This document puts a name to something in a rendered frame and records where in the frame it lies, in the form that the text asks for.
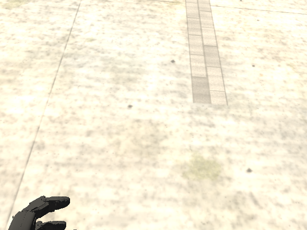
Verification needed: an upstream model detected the left robot hand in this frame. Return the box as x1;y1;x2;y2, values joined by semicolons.
8;195;77;230

